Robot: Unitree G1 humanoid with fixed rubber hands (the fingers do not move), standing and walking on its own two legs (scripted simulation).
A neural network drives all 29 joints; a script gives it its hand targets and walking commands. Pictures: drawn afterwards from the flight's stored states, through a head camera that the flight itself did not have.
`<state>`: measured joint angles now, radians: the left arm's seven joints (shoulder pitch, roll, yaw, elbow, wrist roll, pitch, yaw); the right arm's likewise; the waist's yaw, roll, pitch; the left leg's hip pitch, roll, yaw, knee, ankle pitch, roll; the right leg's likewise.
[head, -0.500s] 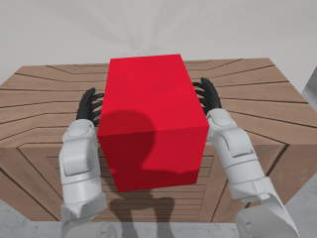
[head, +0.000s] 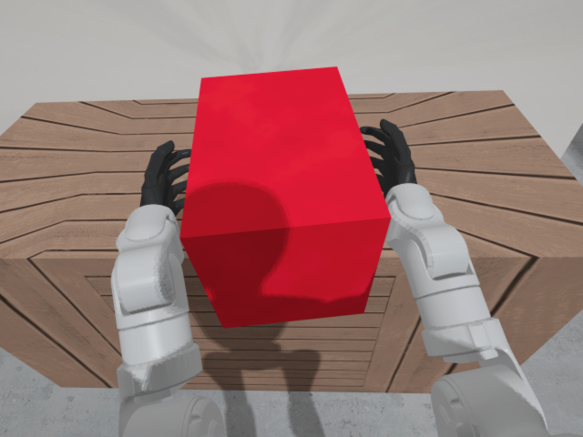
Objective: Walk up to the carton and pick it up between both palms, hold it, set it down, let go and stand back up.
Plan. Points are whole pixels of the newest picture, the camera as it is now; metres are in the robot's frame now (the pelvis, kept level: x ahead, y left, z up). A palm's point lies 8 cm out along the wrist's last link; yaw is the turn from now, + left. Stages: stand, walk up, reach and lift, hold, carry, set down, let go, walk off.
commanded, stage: set down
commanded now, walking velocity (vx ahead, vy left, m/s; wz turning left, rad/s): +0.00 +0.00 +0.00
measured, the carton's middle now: (281, 194) +0.41 +0.01 +0.13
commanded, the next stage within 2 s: none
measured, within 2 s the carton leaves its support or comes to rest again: neither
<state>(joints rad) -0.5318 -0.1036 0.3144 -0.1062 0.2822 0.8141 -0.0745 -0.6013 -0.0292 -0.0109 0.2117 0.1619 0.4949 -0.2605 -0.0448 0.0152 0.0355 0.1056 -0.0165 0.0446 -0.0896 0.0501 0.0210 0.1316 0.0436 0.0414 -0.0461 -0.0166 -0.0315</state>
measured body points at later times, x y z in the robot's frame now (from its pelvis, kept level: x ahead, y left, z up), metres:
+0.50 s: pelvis +0.02 -0.01 +0.00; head +0.01 -0.02 +0.45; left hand +0.40 +0.15 +0.18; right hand +0.42 -0.15 +0.16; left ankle +0.01 +0.10 -0.76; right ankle -0.02 -0.10 -0.76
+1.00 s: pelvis +0.02 -0.01 +0.00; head +0.01 -0.03 +0.45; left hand +0.42 +0.15 +0.16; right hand +0.44 -0.15 +0.16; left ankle +0.01 +0.10 -0.76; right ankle -0.02 -0.10 -0.76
